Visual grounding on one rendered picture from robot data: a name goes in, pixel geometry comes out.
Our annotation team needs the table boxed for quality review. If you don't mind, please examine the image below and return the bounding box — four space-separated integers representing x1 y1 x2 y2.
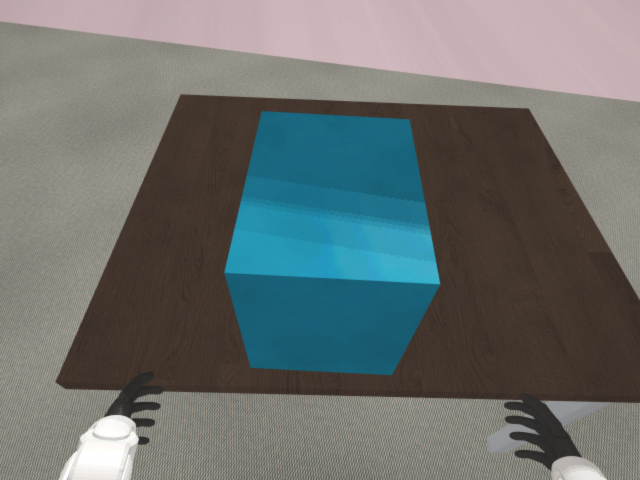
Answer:
56 94 640 454

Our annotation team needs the left robot hand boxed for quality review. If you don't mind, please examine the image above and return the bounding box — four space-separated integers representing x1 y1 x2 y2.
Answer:
104 372 163 445

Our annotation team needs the robot left forearm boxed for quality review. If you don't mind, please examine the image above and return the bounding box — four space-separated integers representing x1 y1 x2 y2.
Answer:
58 415 139 480

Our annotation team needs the carton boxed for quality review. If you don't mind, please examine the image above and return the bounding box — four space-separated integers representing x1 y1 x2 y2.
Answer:
224 111 440 375

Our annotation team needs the robot right forearm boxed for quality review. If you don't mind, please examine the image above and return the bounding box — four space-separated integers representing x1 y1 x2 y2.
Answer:
551 456 607 480

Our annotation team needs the right robot hand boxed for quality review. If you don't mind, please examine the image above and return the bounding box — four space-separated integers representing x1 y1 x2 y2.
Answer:
504 393 582 471

